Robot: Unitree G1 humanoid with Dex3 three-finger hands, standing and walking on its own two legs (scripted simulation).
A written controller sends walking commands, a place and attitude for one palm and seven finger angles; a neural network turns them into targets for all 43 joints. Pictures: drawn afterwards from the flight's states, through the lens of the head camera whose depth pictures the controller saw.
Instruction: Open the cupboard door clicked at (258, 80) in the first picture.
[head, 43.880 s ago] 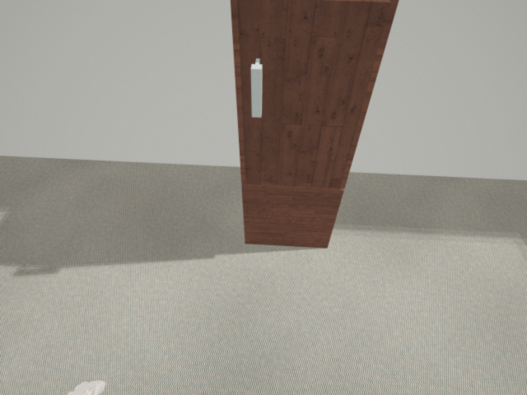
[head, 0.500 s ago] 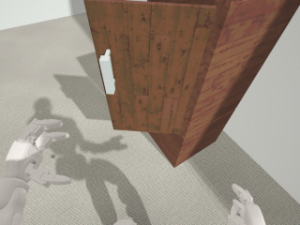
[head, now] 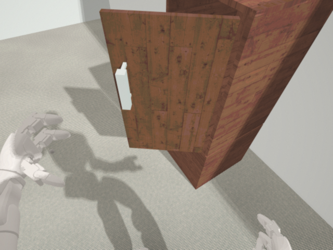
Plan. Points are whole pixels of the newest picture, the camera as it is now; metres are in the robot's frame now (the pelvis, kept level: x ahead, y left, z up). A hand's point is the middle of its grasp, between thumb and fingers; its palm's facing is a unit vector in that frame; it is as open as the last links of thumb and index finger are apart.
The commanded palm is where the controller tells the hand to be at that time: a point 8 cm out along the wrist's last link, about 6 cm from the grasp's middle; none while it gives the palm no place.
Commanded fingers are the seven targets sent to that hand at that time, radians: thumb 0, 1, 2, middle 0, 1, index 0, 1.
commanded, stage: raise the hand with hooked fingers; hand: left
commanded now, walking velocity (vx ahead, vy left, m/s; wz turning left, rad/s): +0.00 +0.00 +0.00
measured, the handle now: (125, 86) +0.55 +0.17 +0.07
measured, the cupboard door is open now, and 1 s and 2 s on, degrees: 54 54 54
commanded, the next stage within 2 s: move the hooked fingers beside the handle in 0.36 s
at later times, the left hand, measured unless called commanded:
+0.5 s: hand (58, 154) +0.29 +0.26 +0.10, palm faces +0.02 -1.00 -0.03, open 14.0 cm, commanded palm +0.27 +0.31 +0.09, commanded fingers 0.00 -0.50 0.30 -0.30 -1.20 -0.30 -1.20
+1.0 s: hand (77, 124) +0.38 +0.25 +0.09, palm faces +0.00 -1.00 -0.01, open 14.0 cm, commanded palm +0.35 +0.30 +0.09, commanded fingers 0.00 -0.50 0.30 -0.30 -1.20 -0.30 -1.20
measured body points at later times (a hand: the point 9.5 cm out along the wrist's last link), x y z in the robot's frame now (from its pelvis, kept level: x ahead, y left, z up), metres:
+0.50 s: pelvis +0.00 -0.01 +0.00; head +0.02 -0.01 +0.45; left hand +0.28 +0.31 +0.10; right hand +0.16 -0.26 -0.08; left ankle +0.04 +0.08 -0.71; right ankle -0.02 -0.11 -0.71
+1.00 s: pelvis +0.00 -0.01 -0.01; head +0.05 +0.00 +0.44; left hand +0.37 +0.30 +0.09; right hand +0.10 -0.28 -0.10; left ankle +0.04 +0.08 -0.71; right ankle -0.02 -0.11 -0.71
